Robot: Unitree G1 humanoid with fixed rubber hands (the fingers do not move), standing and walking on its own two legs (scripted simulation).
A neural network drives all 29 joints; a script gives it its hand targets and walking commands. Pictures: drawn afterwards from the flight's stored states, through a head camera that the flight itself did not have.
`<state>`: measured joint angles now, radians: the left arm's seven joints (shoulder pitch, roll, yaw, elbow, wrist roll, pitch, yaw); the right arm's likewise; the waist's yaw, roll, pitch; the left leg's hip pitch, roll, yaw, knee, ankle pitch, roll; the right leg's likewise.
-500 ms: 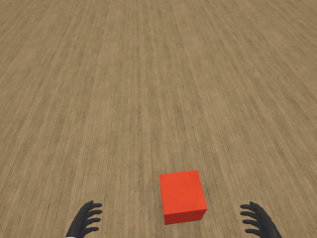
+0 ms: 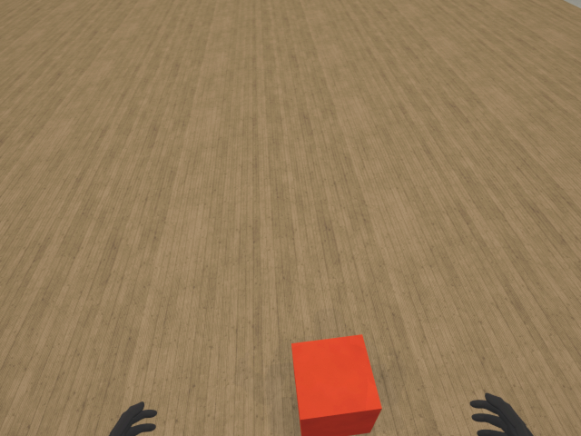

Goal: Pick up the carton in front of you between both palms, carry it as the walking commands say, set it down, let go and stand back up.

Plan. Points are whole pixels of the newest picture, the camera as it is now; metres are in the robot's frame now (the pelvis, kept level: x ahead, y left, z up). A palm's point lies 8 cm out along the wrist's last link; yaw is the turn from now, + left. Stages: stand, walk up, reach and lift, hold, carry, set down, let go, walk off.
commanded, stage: stand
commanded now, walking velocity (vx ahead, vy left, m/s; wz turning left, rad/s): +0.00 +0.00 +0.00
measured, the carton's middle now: (331, 389) +0.40 -0.07 -0.64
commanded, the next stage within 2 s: none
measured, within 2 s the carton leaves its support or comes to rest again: neither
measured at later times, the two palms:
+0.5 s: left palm out of the picture +0.11 +0.27 -0.09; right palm out of the picture +0.11 -0.28 -0.09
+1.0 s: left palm out of the picture +0.07 +0.28 -0.09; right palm out of the picture +0.07 -0.30 -0.09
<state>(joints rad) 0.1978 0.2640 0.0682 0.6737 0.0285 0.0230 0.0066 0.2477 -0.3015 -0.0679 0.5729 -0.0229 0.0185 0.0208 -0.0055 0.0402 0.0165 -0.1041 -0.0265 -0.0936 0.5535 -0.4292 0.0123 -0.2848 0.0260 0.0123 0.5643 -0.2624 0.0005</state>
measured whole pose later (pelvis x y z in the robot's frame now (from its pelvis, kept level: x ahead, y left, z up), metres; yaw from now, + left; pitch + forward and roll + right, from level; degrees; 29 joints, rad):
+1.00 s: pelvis -0.03 -0.01 +0.01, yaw +0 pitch -3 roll +0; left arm 0.18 0.31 0.04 0.87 0.02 -0.01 0.02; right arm 0.25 -0.34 -0.03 0.76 -0.01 -0.01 -0.02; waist 0.00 0.01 0.05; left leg -0.08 -0.03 -0.09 0.49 -0.36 0.00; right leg -0.26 0.02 0.01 0.51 -0.19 -0.01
